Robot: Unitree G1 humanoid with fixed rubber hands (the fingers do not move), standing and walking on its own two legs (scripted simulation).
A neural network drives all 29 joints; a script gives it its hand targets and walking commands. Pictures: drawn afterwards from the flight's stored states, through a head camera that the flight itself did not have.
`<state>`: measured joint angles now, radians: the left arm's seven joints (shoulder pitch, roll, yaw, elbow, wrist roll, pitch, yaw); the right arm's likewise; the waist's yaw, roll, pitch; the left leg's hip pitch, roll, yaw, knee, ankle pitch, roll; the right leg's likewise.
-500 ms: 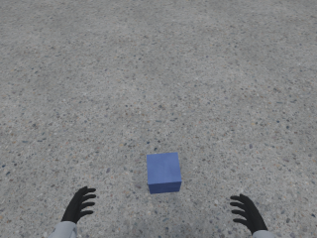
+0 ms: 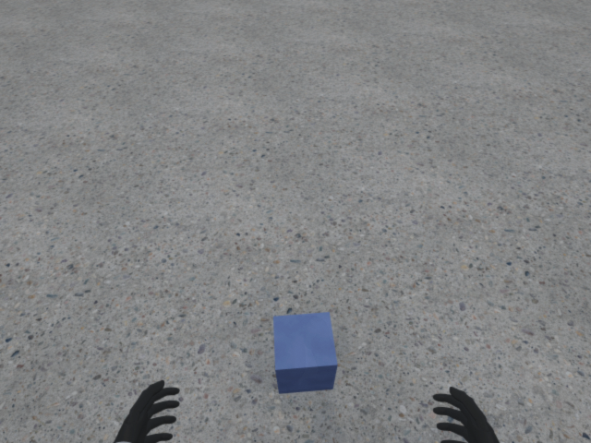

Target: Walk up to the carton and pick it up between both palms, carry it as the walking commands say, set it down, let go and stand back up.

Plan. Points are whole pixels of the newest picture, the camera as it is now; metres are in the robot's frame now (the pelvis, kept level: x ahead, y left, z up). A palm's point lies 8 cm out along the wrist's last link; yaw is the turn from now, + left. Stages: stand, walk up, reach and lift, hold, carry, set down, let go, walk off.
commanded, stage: stand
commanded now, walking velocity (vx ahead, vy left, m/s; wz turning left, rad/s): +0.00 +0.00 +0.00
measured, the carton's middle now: (303, 353) +0.52 +0.00 -0.66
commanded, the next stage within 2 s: none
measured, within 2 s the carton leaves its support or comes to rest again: neither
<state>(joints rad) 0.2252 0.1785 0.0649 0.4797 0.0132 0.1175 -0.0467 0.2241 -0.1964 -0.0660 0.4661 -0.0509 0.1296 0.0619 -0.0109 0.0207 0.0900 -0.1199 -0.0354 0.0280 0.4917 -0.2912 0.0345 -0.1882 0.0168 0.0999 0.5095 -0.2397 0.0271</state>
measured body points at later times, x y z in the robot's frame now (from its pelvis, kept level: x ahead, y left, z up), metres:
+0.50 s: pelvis +0.02 +0.00 +0.00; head -0.01 -0.01 +0.45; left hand +0.15 +0.26 -0.10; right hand +0.12 -0.28 -0.11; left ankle -0.01 +0.10 -0.74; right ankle +0.03 -0.13 -0.74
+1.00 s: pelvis +0.01 +0.00 +0.00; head -0.02 -0.01 +0.45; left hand +0.12 +0.26 -0.11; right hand +0.10 -0.29 -0.12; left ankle -0.01 +0.10 -0.74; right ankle +0.03 -0.13 -0.74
